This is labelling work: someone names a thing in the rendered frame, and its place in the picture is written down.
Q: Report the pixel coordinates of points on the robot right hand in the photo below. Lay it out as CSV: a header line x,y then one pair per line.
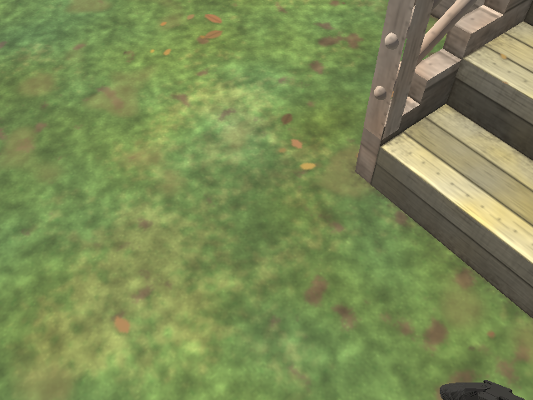
x,y
485,390

